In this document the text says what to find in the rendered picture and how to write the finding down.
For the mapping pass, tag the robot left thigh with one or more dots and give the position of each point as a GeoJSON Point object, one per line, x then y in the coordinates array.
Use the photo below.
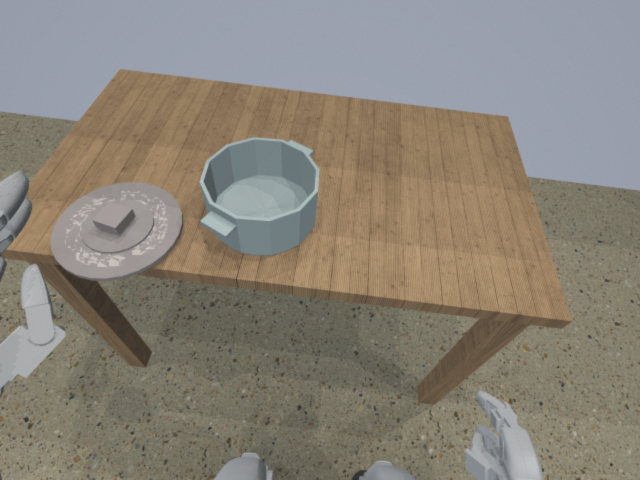
{"type": "Point", "coordinates": [245, 468]}

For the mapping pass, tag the left robot hand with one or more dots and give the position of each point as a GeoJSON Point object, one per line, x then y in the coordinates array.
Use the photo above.
{"type": "Point", "coordinates": [25, 348]}

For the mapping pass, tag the right robot shin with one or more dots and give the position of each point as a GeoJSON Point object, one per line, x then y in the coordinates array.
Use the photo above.
{"type": "Point", "coordinates": [379, 463]}

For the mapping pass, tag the knob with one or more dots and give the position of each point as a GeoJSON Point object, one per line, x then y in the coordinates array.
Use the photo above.
{"type": "Point", "coordinates": [114, 218]}

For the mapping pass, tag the pot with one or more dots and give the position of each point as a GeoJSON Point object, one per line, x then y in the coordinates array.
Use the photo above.
{"type": "Point", "coordinates": [260, 195]}

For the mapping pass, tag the table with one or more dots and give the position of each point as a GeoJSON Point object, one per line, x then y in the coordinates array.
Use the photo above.
{"type": "Point", "coordinates": [418, 208]}

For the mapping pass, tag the right robot hand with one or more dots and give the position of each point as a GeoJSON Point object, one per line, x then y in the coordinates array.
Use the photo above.
{"type": "Point", "coordinates": [512, 456]}

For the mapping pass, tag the lid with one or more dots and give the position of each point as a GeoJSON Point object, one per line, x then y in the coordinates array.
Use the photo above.
{"type": "Point", "coordinates": [95, 254]}

